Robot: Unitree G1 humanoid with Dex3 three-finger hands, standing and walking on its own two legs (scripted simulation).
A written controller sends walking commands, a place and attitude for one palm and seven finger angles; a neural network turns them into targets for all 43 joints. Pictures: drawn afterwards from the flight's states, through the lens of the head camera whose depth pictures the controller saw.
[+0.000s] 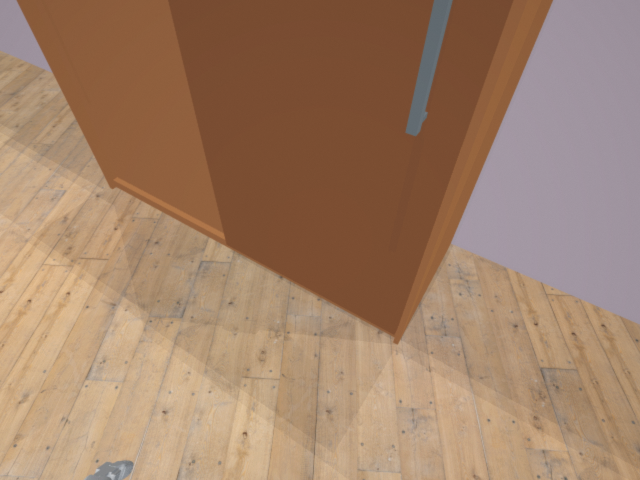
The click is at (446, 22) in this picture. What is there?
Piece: wardrobe's sliding door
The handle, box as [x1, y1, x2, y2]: [405, 0, 452, 135]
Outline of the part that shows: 452,0 434,0 405,132 413,135 416,135 419,131 421,123 426,117 427,112 425,112 424,110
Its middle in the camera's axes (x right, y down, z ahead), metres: +0.19 -0.29 +0.65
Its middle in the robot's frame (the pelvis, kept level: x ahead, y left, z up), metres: +0.71 -0.14 +0.19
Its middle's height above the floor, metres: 0.96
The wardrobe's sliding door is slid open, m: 0.00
